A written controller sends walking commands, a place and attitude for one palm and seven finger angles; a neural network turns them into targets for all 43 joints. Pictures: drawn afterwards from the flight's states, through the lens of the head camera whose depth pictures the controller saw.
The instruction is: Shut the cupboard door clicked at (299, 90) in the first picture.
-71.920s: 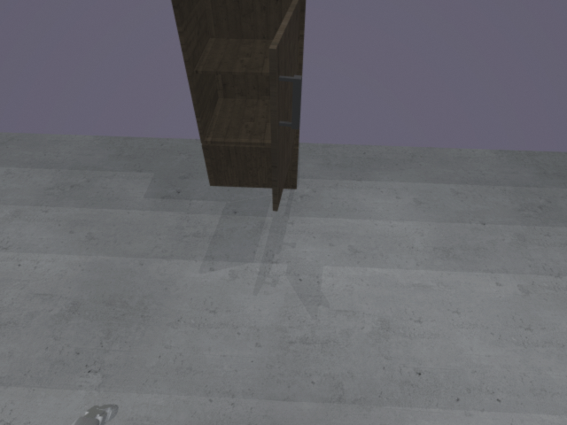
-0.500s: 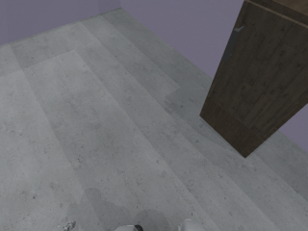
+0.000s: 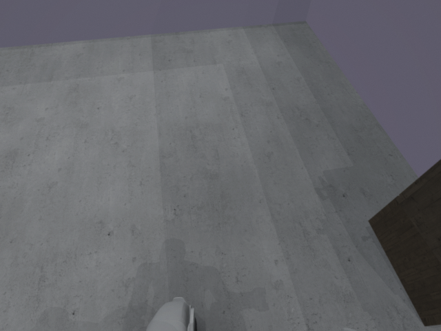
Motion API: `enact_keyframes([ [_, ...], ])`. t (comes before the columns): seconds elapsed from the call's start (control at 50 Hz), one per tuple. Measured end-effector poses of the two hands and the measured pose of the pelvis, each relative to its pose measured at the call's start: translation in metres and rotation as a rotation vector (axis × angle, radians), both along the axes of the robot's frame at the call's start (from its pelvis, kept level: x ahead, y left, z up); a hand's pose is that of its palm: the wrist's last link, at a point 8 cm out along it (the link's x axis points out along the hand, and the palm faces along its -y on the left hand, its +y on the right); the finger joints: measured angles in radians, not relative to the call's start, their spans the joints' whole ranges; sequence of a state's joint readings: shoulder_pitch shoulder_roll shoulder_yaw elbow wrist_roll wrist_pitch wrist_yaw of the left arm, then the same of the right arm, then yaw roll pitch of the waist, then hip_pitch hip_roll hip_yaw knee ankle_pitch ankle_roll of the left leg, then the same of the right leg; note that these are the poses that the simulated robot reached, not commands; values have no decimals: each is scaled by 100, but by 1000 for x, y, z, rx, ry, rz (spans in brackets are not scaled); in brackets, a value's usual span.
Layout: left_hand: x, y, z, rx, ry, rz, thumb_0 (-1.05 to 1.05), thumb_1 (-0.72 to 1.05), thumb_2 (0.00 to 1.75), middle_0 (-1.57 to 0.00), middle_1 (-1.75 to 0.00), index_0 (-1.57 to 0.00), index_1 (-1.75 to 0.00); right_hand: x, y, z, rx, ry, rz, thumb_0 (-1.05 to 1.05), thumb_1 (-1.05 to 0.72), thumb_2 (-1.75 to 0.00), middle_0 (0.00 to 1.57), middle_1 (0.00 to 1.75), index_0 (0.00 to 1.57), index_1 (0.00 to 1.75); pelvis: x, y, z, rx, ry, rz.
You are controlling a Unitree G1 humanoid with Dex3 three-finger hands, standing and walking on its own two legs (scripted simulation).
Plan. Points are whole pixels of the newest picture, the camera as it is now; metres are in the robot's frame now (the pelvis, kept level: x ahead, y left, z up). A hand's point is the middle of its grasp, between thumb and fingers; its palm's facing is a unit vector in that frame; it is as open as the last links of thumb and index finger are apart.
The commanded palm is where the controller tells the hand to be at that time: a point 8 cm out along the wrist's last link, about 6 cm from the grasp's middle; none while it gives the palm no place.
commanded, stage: walk to a spot facing it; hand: left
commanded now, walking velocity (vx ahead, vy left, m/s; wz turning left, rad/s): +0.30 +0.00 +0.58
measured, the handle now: out of the picture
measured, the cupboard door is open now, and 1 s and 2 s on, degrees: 3 3 3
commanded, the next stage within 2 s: turn to face it in 0.20 s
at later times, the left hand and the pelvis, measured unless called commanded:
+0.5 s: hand (139, 253) +0.27 +0.22 -0.16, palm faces +0.09 -0.97 -0.22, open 7.4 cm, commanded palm none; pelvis +0.19 +0.02 -0.01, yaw +4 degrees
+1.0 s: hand (141, 218) +0.37 +0.24 -0.17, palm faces -0.12 -0.97 -0.20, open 7.4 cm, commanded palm none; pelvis +0.27 +0.05 +0.00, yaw -12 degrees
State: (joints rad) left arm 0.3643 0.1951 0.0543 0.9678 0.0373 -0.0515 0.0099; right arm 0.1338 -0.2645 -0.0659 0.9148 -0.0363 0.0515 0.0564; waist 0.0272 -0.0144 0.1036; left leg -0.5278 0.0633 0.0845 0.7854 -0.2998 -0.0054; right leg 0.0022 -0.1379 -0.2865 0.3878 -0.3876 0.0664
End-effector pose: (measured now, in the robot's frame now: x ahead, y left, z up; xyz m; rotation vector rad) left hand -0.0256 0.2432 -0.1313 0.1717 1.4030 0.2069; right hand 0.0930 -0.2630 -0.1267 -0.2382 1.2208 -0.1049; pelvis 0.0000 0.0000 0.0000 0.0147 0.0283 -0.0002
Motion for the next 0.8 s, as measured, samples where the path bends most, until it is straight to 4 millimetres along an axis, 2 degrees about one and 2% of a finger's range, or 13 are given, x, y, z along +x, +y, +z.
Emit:
enact_keyframes([
  [0.08,-17,19,-21,-26,112,84,0,91,90,-20,-30,-20,-30,82,34,-7,-12,-117,111,1,-91,-90,20,30,20,30,34,22,-20,-6,-5,47],
  [0.1,-15,25,-24,-29,134,93,0,91,90,-20,-30,-20,-30,95,41,-7,-13,-146,122,1,-91,-90,20,30,20,30,40,26,-23,-5,-11,55],
  [0.14,2,36,-25,-22,135,101,1,91,90,-20,-30,-20,-30,112,52,-2,-14,-172,134,1,-91,-90,20,30,20,30,52,30,-21,-1,-23,58],
  [0.22,72,52,-15,-2,-1,91,1,91,90,-20,-30,-19,-30,119,65,6,-16,-143,131,0,-91,-90,20,30,20,30,77,37,-7,-8,-35,85],
  [0.32,167,55,3,9,-198,66,1,91,90,-20,-30,-19,-30,112,73,4,12,-41,100,0,-91,-90,20,30,20,30,112,37,4,-8,-41,117],
  [0.42,243,41,12,6,-290,32,0,91,90,-20,-30,-19,-30,105,71,-6,38,66,39,1,-91,-90,20,30,20,30,152,30,5,6,-44,116],
  [0.5,286,19,5,0,-279,-14,0,91,90,-20,-30,-19,-30,108,61,-24,60,131,-31,1,-91,-90,20,30,20,30,189,18,-5,22,-50,71],
  [0.56,302,3,-6,-6,-243,-49,0,91,90,-20,-30,-19,-30,117,49,-40,66,163,-86,1,-91,-90,20,30,20,30,209,11,-16,6,-44,28],
  [0.62,303,-9,-7,-19,-178,-56,0,91,90,-20,-30,-20,-30,133,40,-35,51,162,-116,1,-91,-90,20,30,20,30,217,8,-11,-1,-41,6],
  [0.72,307,-3,-3,-11,-100,-62,0,93,90,-20,-30,-20,-30,166,30,-15,21,111,-133,1,-91,-90,20,30,20,30,231,7,1,-2,-10,-37],
  [0.8,320,7,-3,-17,-83,-85,0,92,90,-20,-30,-20,-30,191,30,-6,-3,50,-150,1,-91,-90,20,30,20,30,242,15,3,-8,5,-80],
])
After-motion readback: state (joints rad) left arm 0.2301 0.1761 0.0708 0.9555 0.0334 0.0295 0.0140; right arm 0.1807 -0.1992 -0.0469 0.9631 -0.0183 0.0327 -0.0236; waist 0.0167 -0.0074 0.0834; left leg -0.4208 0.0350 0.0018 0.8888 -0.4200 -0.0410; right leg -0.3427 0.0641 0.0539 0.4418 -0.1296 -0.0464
